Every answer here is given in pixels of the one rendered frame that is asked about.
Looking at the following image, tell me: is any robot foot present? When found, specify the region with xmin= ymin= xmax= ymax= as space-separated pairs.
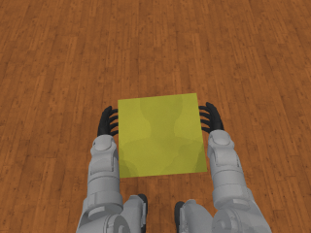
xmin=174 ymin=201 xmax=185 ymax=233
xmin=138 ymin=193 xmax=148 ymax=233

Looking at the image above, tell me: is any robot left foot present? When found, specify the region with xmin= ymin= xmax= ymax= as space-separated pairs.
xmin=138 ymin=193 xmax=148 ymax=233

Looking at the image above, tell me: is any carton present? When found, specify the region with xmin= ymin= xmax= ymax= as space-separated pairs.
xmin=118 ymin=92 xmax=208 ymax=179

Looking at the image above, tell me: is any right robot hand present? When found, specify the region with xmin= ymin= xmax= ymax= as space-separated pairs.
xmin=198 ymin=102 xmax=225 ymax=134

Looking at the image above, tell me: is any right robot upper arm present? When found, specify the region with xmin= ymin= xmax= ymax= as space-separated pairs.
xmin=211 ymin=207 xmax=272 ymax=233

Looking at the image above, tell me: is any left robot hand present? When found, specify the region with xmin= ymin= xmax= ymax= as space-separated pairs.
xmin=97 ymin=106 xmax=119 ymax=137

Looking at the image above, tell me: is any robot right foot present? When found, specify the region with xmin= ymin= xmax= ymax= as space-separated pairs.
xmin=174 ymin=201 xmax=185 ymax=233

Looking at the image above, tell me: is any left robot upper arm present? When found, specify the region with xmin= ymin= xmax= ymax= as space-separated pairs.
xmin=76 ymin=214 xmax=131 ymax=233

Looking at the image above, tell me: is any right robot forearm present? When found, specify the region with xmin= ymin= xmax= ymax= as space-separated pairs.
xmin=207 ymin=129 xmax=265 ymax=219

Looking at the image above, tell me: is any left robot forearm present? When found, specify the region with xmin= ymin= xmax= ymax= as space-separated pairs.
xmin=76 ymin=134 xmax=123 ymax=233

